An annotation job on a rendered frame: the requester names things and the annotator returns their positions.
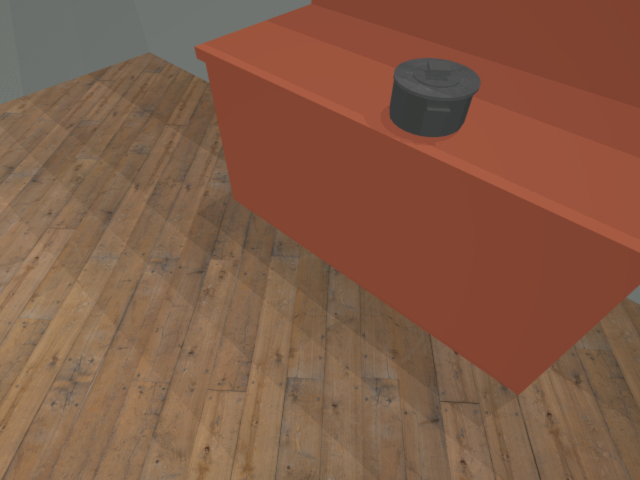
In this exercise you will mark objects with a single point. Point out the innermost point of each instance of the knob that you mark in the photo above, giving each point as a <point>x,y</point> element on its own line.
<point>439,68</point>

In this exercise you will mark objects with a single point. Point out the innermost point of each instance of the lid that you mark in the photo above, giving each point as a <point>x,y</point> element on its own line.
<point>412,76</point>

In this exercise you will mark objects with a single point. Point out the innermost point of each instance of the pot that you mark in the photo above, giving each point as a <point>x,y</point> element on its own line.
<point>424,117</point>

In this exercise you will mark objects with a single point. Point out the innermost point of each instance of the table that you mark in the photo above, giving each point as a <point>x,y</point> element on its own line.
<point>507,240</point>

